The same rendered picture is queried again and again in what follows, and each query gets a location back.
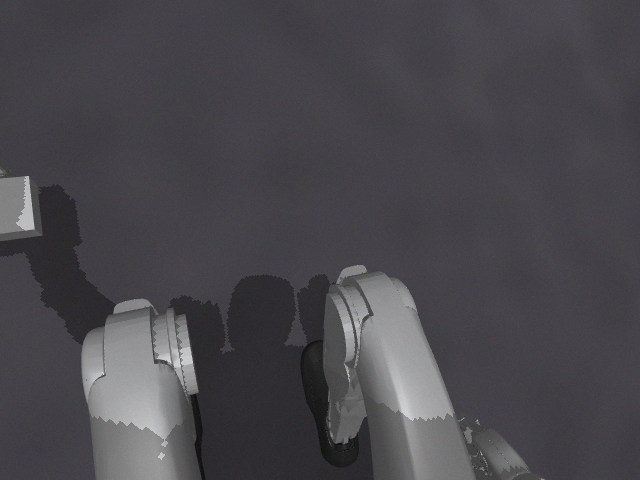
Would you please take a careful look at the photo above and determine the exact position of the left robot foot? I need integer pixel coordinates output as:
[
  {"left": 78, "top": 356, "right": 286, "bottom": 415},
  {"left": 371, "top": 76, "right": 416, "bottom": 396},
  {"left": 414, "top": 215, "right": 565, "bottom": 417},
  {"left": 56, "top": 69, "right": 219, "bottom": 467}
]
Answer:
[{"left": 190, "top": 394, "right": 206, "bottom": 480}]

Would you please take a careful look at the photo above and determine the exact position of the right robot foot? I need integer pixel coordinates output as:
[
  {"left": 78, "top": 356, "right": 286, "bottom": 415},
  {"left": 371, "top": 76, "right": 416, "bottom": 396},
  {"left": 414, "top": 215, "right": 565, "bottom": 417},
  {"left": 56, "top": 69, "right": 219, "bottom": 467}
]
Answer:
[{"left": 300, "top": 340, "right": 359, "bottom": 468}]

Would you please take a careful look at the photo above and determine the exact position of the small box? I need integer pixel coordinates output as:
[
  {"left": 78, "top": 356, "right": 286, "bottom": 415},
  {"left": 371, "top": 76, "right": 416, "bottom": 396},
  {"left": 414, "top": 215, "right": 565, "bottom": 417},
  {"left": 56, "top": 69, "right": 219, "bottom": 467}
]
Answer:
[{"left": 0, "top": 176, "right": 43, "bottom": 241}]

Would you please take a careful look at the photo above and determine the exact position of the right robot hand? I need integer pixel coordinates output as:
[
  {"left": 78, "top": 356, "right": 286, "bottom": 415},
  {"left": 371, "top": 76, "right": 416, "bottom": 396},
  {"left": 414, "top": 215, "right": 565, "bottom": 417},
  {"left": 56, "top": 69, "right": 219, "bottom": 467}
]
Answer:
[{"left": 455, "top": 411, "right": 532, "bottom": 480}]

